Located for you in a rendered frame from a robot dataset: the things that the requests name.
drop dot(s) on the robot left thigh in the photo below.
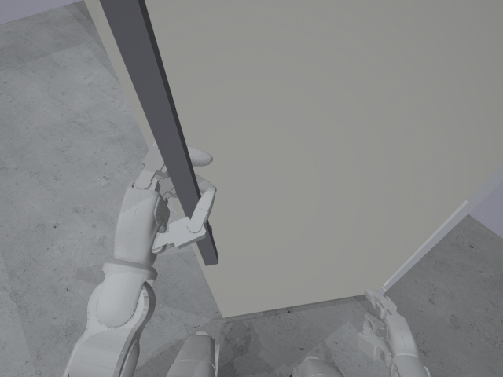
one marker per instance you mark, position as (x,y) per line
(198,357)

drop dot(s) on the right robot hand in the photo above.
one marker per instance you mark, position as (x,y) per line
(384,341)

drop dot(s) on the handle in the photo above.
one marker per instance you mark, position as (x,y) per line
(132,29)

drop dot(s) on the robot thigh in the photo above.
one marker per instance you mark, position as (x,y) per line
(316,368)
(198,357)

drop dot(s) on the robot right thigh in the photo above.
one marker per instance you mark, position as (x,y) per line
(316,368)

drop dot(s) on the robot right forearm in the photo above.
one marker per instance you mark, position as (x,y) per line
(408,366)

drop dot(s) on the robot left forearm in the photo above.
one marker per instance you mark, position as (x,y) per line
(117,312)

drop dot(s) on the left robot hand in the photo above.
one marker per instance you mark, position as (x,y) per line
(144,210)

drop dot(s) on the fridge door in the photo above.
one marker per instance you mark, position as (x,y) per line
(343,133)

